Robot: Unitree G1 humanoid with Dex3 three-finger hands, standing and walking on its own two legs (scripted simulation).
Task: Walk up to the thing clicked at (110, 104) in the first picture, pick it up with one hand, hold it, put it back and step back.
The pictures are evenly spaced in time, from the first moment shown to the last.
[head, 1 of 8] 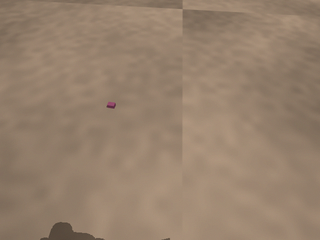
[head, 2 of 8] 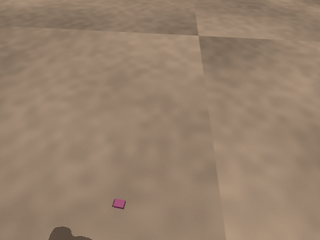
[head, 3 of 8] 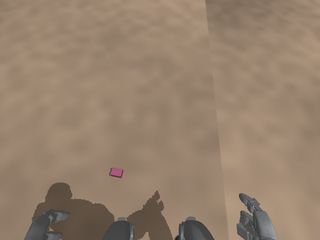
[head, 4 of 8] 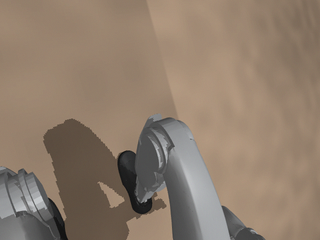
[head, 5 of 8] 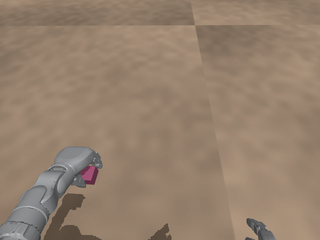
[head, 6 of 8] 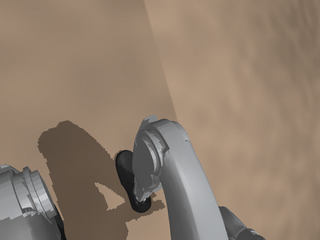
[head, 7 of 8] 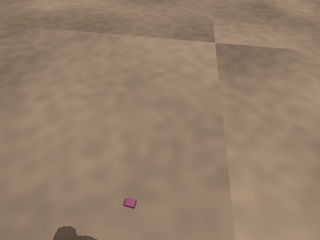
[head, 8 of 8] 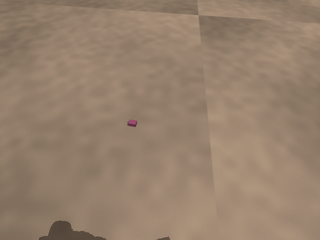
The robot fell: no
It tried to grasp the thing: yes
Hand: left
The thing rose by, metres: 0.69
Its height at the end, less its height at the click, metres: +0.00
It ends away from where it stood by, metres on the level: 0.01
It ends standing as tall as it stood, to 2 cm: yes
